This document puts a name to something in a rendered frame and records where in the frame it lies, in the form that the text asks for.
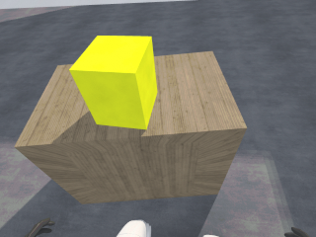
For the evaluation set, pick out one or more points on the pedestal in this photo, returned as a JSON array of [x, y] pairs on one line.
[[192, 137]]

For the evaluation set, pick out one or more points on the left robot hand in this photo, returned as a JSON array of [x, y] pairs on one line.
[[38, 228]]

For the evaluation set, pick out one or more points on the right robot hand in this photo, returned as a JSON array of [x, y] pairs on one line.
[[296, 232]]

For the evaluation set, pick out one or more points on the carton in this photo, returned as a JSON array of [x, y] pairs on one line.
[[117, 80]]

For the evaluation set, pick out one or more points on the robot left thigh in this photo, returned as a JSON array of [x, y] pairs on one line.
[[136, 228]]

